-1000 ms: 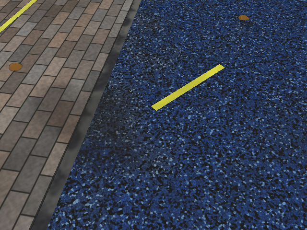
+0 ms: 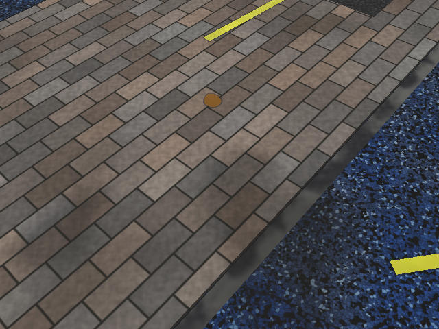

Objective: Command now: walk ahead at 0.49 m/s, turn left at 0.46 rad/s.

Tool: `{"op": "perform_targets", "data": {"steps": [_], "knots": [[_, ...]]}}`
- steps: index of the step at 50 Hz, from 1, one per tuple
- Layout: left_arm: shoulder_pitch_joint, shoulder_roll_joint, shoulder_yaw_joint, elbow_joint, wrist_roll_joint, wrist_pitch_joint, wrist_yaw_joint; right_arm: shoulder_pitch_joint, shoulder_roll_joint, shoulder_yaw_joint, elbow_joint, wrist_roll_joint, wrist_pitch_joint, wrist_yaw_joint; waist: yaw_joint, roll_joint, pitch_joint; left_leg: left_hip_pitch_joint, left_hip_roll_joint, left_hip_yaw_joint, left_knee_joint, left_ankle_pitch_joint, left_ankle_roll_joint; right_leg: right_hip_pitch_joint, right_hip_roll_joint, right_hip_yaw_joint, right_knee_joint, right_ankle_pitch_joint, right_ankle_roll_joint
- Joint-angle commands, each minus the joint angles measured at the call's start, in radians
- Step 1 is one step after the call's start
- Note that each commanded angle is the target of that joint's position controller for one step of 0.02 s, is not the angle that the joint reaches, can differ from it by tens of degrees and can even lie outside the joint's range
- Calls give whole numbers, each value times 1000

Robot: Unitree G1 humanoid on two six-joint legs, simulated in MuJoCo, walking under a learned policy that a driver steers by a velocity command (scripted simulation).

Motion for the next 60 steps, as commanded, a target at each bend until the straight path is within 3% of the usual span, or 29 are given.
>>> {"op": "perform_targets", "data": {"steps": [1,5,10,12,13,14,15,16,17,18,19,20,21,24,30,35,38,39,40,41,42,43,44,45,47,49,52,56,60], "knots": [[36,72,8,-25,1,-26,-8,-9,9,12,-66,-1,-2,14,-22,-112,7,-107,36,-46,-57,97,-9,43,-286,198,-215,208,-126],[70,85,5,6,-5,-22,-13,-154,33,36,-100,4,-16,24,0,-121,33,-19,18,40,-341,235,-14,23,-235,72,-217,292,-97],[176,131,9,74,-5,5,-1,-269,16,44,-130,0,-24,18,32,-129,54,49,1,123,-525,117,20,175,-290,76,-158,424,-101],[189,148,9,96,-6,20,3,-200,2,38,-105,-7,-34,6,-5,-147,10,172,-51,150,-590,36,54,228,-291,54,-13,684,-90],[189,149,7,105,-11,28,5,-68,-12,28,-57,-13,-45,-3,-68,-128,-62,345,-83,162,-667,70,79,206,-264,19,151,751,-73],[184,130,-2,94,-15,29,7,104,-64,8,2,-29,-56,-15,-131,-101,-172,609,-14,77,-657,63,114,58,-233,-1,357,589,-51],[198,36,-27,32,-36,23,-4,246,-170,-19,18,-43,-59,-32,-162,94,-327,936,300,-340,-688,-51,207,-281,-129,-41,717,118,-7],[200,86,-7,32,-27,24,-3,263,-194,-31,31,5,-45,-40,-150,145,-372,958,415,-646,-823,44,276,-456,-19,68,925,-327,3],[103,123,8,12,-16,28,-1,187,-159,-23,36,24,-42,-41,-120,47,-219,861,353,-475,-819,107,245,-540,-84,143,949,-252,-7],[58,94,-1,3,-18,21,-6,120,-100,-8,35,27,-49,-38,-88,18,-115,717,307,-351,-847,181,215,-525,-112,151,900,-178,-10],[58,77,-2,15,-15,24,-9,71,-58,3,36,26,-55,-35,-47,-9,-59,605,253,-261,-886,217,171,-470,-139,152,828,-136,-7],[77,68,-2,26,2,37,-13,48,-29,12,43,31,-61,-36,-12,8,-28,525,214,-200,-915,249,144,-417,-151,152,781,-120,4],[106,50,-4,44,12,52,-19,40,-13,16,49,30,-68,-36,7,10,-27,484,191,-156,-938,267,135,-374,-149,147,765,-102,13],[52,38,0,30,18,69,-34,95,-33,11,90,39,-86,-36,19,8,1,465,171,-99,-988,332,151,-411,-151,129,720,-26,32],[-204,27,-13,-44,9,67,-37,193,-37,16,152,36,-88,-36,-32,8,63,508,142,-20,-1018,386,139,-472,-145,96,433,185,48],[-326,48,-14,-86,6,61,-33,266,-62,14,204,26,-84,-50,-60,6,92,644,191,-17,-989,447,129,-455,-110,80,278,172,3],[-268,63,-5,-74,7,49,-25,242,-82,11,221,19,-79,-60,-19,9,64,699,203,6,-866,700,104,-329,-59,54,214,56,-45],[-169,77,5,-42,8,43,-17,228,-93,8,226,17,-76,-61,25,9,10,694,188,23,-742,826,90,-201,-21,37,187,28,-63],[6,99,19,20,15,32,-7,218,-88,11,227,18,-72,-60,97,-23,-85,631,141,61,-534,817,71,15,-3,34,138,52,-89],[190,181,41,57,38,23,5,231,-53,23,201,25,-73,-59,150,-115,-218,429,86,98,-227,500,52,283,-209,261,125,-35,-140],[222,276,64,68,39,27,1,358,49,39,196,61,-74,-46,88,-358,-326,75,-122,104,130,-239,9,517,-469,779,-22,-124,-280],[130,216,54,58,-1,38,-6,276,-47,16,199,33,-73,-49,70,-190,-248,-18,-69,-39,195,-234,30,429,-418,808,-92,-181,-246],[20,156,37,41,-8,37,-8,191,-54,11,174,34,-77,-44,32,-131,-109,-40,-15,-27,170,-128,35,286,-391,634,-99,-157,-216],[-27,101,23,39,-4,30,-12,147,-34,16,167,33,-80,-41,13,-75,-50,-8,21,-18,115,-60,34,174,-351,530,-132,-41,-192],[-39,47,6,66,-8,18,-8,157,2,21,176,10,-57,-33,-37,-108,-14,82,60,-6,34,-22,16,49,-275,377,-169,92,-144],[13,49,5,97,-10,2,-7,154,26,23,179,5,-38,-22,-48,-108,-13,99,60,15,6,-4,-1,25,-256,319,-188,199,-147],[69,76,9,129,-14,-5,-5,44,26,24,147,5,-25,-15,-41,-102,34,-3,86,43,-84,85,-27,38,-237,260,-232,219,-150],[132,64,0,156,-15,-2,-4,-126,32,33,97,15,-27,-13,-4,-104,69,-59,85,79,-295,210,-51,83,-206,203,-243,293,-134],[198,69,-3,185,-10,-2,3,-244,41,43,66,21,-31,-14,32,-116,77,-26,50,113,-464,265,-41,160,-213,178,-225,370,-129]]}}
